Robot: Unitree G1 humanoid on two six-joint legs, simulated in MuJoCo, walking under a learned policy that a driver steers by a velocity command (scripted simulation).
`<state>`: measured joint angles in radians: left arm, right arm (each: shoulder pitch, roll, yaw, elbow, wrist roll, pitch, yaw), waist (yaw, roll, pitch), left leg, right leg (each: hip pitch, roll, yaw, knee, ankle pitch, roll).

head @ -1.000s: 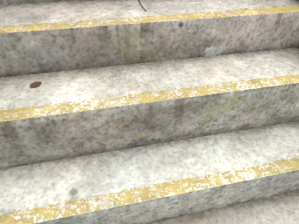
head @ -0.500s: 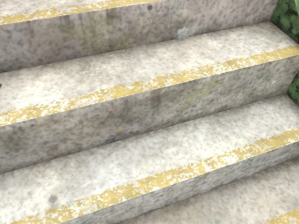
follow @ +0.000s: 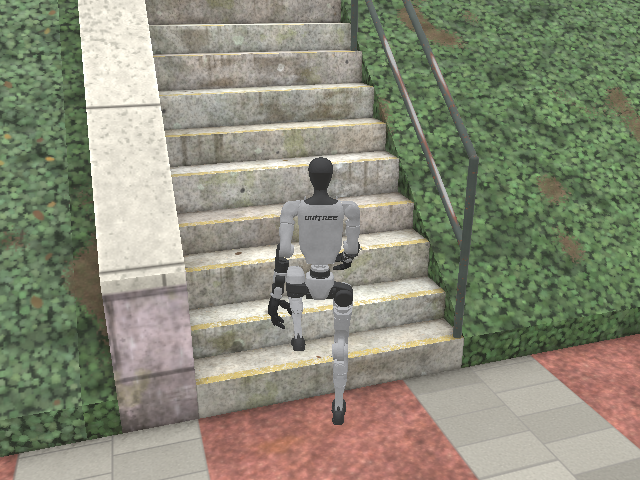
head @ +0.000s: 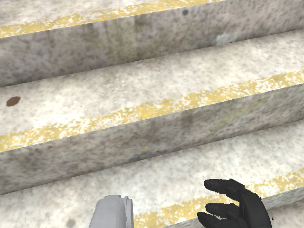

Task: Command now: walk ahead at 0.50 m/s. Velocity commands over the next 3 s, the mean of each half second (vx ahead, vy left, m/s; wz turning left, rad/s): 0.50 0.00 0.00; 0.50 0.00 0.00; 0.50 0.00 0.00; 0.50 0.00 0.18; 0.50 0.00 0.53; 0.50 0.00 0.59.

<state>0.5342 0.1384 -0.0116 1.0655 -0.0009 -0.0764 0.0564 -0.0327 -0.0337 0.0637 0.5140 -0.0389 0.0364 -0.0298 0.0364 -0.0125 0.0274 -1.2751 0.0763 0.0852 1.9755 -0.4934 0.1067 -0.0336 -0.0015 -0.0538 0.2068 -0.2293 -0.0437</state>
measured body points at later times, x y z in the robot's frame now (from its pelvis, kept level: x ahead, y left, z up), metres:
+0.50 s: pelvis +0.23 +0.03 +0.19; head +0.27 +0.06 +0.64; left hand +0.47 +0.16 +0.10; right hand +0.10 -0.16 +0.07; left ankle +0.14 +0.11 -0.55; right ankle +0.36 -0.08 -0.26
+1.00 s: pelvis +0.48 +0.01 +0.37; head +0.49 +0.00 +0.82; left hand +0.36 +0.19 +0.22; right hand +0.74 -0.10 +0.32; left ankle +0.55 +0.13 +0.01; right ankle +0.45 -0.06 -0.38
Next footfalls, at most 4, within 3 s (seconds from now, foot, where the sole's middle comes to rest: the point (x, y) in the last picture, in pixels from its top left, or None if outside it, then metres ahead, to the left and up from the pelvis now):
0.08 left None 0.18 0.11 -0.59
0.62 right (189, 184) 0.49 -0.07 -0.42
1.12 left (134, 91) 0.69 0.11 -0.19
1.68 right None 1.02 -0.12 -0.02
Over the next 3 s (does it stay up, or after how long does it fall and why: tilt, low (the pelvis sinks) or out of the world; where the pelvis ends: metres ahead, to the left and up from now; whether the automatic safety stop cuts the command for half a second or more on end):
stays up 1.39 0.10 1.16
